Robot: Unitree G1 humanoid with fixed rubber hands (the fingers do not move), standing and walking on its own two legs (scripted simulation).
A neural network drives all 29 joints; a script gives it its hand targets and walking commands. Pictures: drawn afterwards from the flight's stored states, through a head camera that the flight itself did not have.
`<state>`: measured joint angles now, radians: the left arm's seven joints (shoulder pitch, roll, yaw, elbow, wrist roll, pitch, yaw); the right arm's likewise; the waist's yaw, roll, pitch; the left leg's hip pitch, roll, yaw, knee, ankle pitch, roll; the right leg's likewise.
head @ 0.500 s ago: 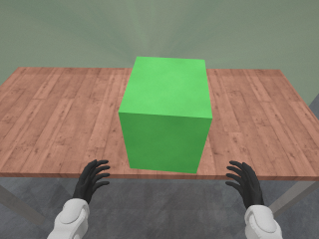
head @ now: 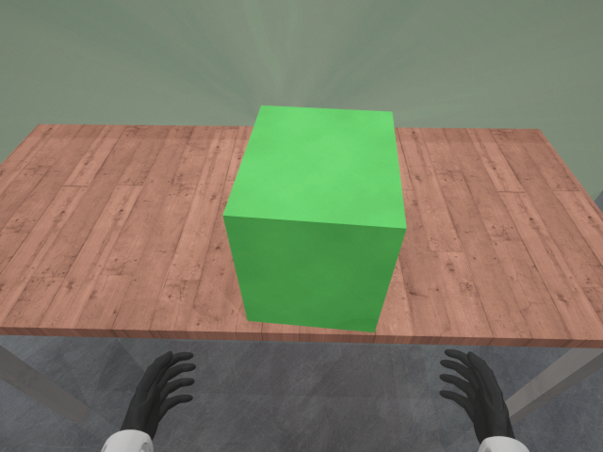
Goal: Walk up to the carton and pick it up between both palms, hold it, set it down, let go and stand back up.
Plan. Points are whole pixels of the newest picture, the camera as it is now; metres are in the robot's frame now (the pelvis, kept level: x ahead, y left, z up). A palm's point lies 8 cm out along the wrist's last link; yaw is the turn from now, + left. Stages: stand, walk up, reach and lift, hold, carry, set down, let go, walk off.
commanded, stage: set down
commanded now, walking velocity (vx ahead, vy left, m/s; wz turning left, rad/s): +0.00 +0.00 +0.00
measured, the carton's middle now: (317, 219) +0.48 +0.00 +0.04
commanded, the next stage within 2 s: let go in 1.08 s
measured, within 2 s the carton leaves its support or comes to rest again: neither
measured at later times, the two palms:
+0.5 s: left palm out of the picture +0.15 +0.24 -0.07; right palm out of the picture +0.16 -0.21 -0.08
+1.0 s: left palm out of the picture +0.14 +0.22 -0.09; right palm out of the picture +0.15 -0.22 -0.09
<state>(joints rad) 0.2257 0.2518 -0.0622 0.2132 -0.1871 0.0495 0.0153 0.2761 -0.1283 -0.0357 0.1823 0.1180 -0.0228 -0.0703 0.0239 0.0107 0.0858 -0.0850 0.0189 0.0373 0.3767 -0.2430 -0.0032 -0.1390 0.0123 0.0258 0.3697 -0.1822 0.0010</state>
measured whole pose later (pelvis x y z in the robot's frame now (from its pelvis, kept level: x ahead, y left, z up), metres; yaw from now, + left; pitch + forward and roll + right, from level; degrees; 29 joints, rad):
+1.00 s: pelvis +0.00 -0.01 +0.00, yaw +1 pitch -5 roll +0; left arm 0.18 0.20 -0.02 0.53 -0.02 0.16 0.01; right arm 0.19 -0.16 -0.05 0.73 -0.03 -0.18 0.02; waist 0.03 0.01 0.09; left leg -0.07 0.03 0.03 0.42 -0.27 -0.01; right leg -0.12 0.02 0.00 0.41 -0.21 -0.01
